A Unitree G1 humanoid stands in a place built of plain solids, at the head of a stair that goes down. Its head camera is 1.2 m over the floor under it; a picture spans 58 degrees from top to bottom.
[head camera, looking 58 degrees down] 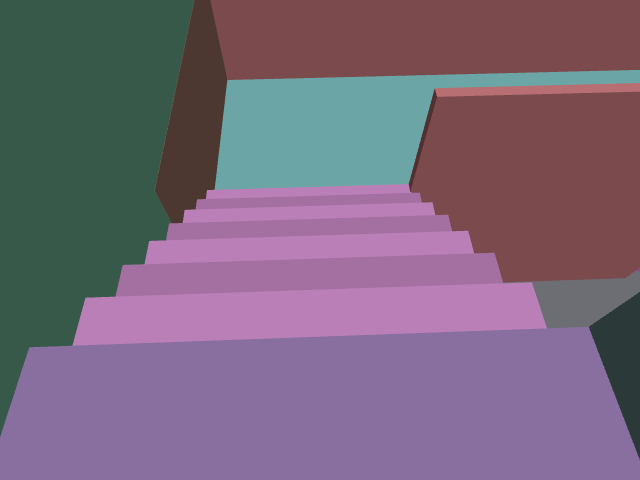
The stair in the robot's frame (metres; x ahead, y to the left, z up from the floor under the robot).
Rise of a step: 0.21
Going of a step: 0.25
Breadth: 1.60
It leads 2 degrees to the left of straight ahead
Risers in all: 8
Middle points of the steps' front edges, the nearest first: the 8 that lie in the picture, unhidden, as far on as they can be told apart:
0.42 0.02 0.00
0.67 0.03 -0.21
0.92 0.04 -0.42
1.17 0.05 -0.63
1.42 0.06 -0.84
1.67 0.07 -1.05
1.92 0.08 -1.26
2.17 0.09 -1.48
